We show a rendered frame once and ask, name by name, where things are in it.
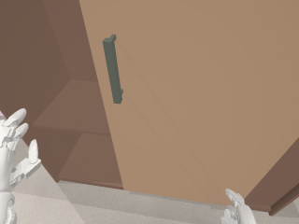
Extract left robot hand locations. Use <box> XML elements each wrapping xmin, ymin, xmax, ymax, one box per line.
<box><xmin>0</xmin><ymin>108</ymin><xmax>41</xmax><ymax>192</ymax></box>

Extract right robot hand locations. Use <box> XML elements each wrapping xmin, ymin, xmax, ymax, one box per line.
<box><xmin>221</xmin><ymin>189</ymin><xmax>257</xmax><ymax>224</ymax></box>

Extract handle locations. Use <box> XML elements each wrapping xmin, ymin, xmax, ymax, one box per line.
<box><xmin>102</xmin><ymin>34</ymin><xmax>123</xmax><ymax>105</ymax></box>

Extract robot left forearm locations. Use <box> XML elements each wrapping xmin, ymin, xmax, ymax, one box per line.
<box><xmin>0</xmin><ymin>191</ymin><xmax>18</xmax><ymax>224</ymax></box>

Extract wardrobe door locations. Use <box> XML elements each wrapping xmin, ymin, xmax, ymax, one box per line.
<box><xmin>79</xmin><ymin>0</ymin><xmax>299</xmax><ymax>207</ymax></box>
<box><xmin>244</xmin><ymin>137</ymin><xmax>299</xmax><ymax>207</ymax></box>

